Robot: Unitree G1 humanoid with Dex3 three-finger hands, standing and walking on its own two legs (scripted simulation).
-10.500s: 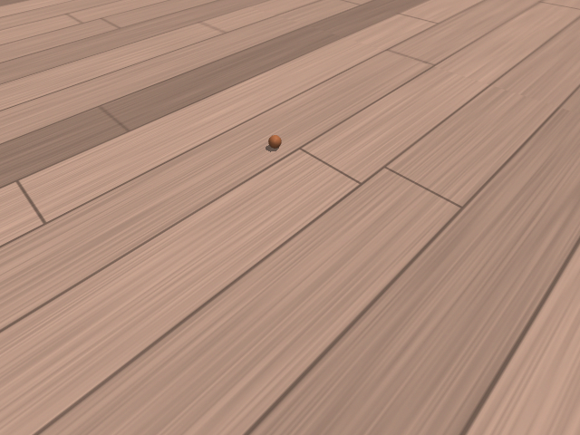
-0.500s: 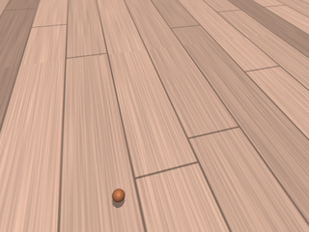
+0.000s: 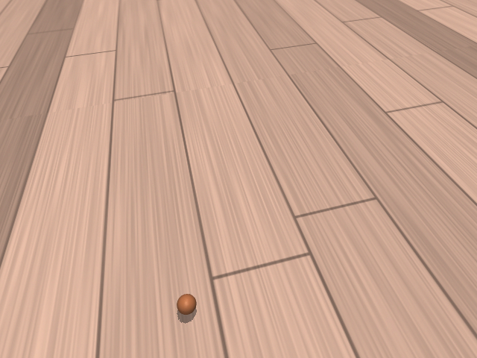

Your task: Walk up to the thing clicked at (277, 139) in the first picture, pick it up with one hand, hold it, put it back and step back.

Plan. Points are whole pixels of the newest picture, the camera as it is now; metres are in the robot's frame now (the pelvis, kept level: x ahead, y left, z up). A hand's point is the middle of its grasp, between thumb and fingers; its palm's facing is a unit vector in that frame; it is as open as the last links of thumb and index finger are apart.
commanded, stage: walk up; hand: left
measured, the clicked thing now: (186, 304) +0.45 +0.26 -0.73
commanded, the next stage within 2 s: stand in 0.94 s
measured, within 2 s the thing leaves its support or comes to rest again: neither
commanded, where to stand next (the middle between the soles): +0.06 +0.01 m, yaw +0 degrees
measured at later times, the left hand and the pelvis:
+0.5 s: hand out of the picture +0.09 +0.27 -0.14, palm faces -0.01 -0.93 -0.36, open 7.4 cm; pelvis +0.01 +0.01 +0.02, yaw -1 degrees
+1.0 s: hand out of the picture +0.09 +0.27 -0.14, palm faces -0.03 -0.94 -0.35, open 7.4 cm; pelvis +0.01 +0.02 +0.02, yaw -1 degrees
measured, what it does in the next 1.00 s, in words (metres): stands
